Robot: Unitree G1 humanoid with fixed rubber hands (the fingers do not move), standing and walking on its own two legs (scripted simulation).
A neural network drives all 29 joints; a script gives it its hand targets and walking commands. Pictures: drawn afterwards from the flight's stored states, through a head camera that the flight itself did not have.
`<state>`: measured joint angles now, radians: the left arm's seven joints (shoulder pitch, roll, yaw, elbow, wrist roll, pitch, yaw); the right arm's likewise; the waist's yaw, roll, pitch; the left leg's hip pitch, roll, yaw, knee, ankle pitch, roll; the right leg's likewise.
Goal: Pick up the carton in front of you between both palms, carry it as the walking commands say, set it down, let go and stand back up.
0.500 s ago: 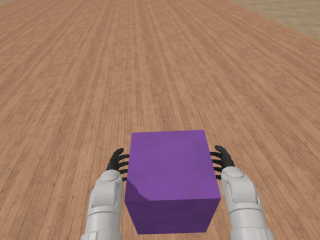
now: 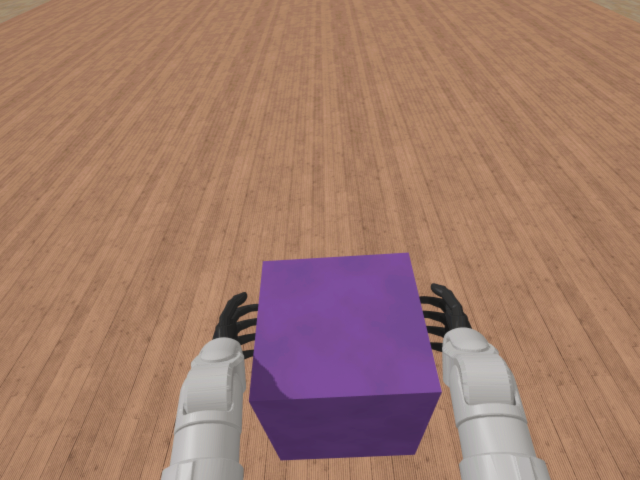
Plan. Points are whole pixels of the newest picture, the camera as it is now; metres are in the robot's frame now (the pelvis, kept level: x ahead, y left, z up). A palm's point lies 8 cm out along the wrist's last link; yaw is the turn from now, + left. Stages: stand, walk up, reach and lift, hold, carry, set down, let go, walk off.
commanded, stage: hold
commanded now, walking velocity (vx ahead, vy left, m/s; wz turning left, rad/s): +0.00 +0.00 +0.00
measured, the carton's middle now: (341, 361) +0.31 +0.00 -0.05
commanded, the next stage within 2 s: set down in 0.48 s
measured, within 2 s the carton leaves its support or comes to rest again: neither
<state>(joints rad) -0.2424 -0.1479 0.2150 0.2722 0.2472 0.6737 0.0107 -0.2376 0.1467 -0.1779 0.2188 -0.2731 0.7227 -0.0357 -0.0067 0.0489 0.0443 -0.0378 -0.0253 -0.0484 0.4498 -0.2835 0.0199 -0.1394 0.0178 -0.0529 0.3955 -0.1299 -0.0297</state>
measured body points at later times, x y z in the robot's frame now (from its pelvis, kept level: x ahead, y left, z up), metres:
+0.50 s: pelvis +0.00 -0.01 +0.00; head -0.04 -0.03 +0.45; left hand +0.30 +0.14 +0.04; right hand +0.30 -0.16 +0.03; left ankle -0.01 +0.11 -0.74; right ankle +0.06 -0.10 -0.74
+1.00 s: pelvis -0.02 +0.00 -0.03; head +0.13 -0.03 +0.39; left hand +0.35 +0.13 -0.09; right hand +0.35 -0.18 -0.10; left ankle -0.01 +0.11 -0.74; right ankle +0.06 -0.10 -0.74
